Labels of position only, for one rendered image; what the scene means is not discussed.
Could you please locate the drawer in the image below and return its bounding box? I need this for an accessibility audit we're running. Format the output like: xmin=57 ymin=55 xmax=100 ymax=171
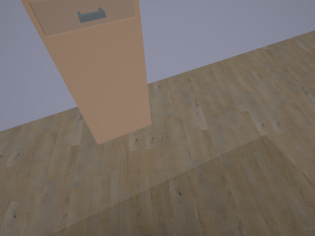
xmin=31 ymin=0 xmax=136 ymax=36

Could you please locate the cabinet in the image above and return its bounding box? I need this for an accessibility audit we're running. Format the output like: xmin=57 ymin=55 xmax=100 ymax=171
xmin=21 ymin=0 xmax=152 ymax=145

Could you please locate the handle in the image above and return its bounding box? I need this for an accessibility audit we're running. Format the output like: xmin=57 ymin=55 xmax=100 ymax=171
xmin=77 ymin=7 xmax=106 ymax=23

